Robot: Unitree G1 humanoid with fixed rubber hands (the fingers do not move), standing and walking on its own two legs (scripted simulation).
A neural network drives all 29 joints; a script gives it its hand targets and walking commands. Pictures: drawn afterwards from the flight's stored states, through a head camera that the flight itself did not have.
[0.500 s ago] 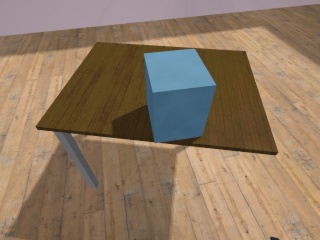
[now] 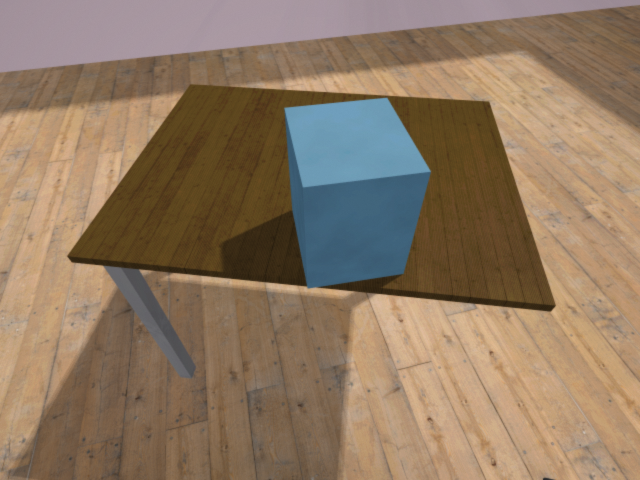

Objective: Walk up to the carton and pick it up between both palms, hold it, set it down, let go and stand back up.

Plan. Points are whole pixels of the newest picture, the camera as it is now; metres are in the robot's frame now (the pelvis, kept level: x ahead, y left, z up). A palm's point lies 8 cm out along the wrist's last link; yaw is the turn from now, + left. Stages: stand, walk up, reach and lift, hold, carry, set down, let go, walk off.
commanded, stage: walk up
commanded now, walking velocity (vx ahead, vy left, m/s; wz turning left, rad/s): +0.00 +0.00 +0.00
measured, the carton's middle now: (346, 194) +0.57 -0.04 +0.01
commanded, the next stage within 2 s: none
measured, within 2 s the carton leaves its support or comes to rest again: neither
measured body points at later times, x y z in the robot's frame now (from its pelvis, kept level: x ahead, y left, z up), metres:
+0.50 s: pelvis +0.07 -0.01 -0.02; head +0.10 -0.03 +0.43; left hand +0.16 +0.31 -0.11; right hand +0.10 -0.35 -0.14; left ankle +0.02 +0.12 -0.69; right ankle +0.03 -0.12 -0.75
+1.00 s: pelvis +0.13 +0.02 -0.04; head +0.18 +0.01 +0.40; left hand +0.26 +0.32 -0.15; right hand +0.21 -0.31 -0.14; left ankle +0.27 +0.13 -0.75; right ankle +0.11 -0.08 -0.74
